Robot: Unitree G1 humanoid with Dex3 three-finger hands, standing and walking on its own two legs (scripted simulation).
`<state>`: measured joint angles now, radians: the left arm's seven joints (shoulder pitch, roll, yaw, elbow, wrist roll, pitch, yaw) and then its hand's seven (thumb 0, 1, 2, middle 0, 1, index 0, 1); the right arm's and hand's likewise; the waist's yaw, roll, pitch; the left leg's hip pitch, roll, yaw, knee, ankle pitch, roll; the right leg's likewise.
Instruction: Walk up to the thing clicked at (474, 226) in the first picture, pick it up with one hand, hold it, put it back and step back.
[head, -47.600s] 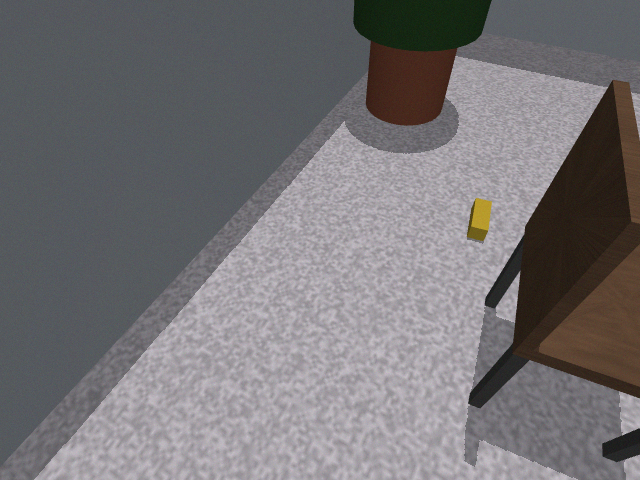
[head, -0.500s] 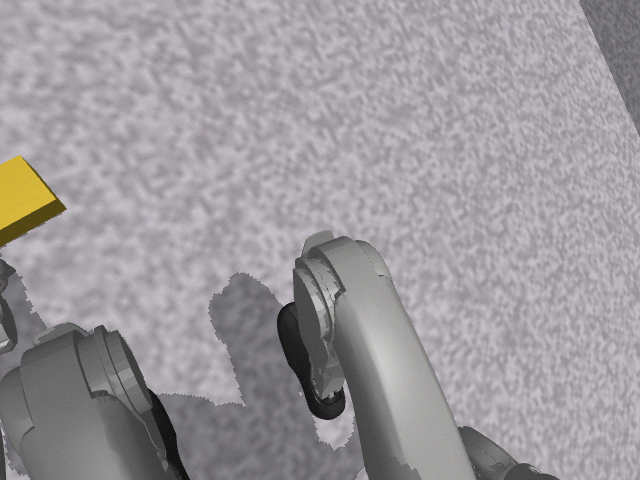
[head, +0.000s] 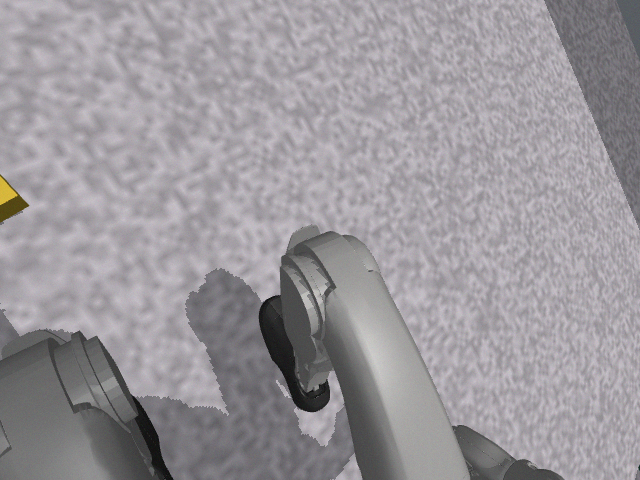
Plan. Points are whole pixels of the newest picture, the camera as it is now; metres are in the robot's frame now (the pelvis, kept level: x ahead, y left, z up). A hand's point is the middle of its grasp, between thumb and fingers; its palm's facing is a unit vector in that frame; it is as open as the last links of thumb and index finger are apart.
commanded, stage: close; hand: left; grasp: from above
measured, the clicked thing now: out of the picture +0.45 +0.29 -0.27
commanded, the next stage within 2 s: settle in 1.34 s
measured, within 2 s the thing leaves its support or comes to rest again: leaves its support in 1.84 s
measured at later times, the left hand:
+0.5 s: hand out of the picture +0.44 +0.29 -0.25, palm faces -0.40 -0.21 -0.89, open 11.6 cm
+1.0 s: hand out of the picture +0.43 +0.29 -0.25, palm faces -0.40 -0.23 -0.89, open 10.9 cm
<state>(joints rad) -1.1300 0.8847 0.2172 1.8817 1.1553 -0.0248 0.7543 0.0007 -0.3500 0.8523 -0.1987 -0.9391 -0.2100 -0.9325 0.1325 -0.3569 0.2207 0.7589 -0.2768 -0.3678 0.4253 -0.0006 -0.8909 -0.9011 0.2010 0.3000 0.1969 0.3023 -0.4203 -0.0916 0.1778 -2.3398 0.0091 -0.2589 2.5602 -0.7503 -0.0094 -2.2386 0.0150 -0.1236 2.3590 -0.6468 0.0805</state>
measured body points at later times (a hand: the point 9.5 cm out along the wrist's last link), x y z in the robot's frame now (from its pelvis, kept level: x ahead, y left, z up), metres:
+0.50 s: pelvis +0.00 +0.00 +0.01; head +0.28 +0.12 +0.33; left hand +0.45 +0.30 -0.20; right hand +0.02 -0.25 -0.04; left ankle +0.06 +0.12 -0.27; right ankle +0.12 -0.13 -0.27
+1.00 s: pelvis -0.01 +0.00 +0.01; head +0.28 +0.12 +0.34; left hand +0.45 +0.30 -0.20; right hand +0.01 -0.25 -0.04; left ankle +0.06 +0.12 -0.27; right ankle +0.12 -0.13 -0.27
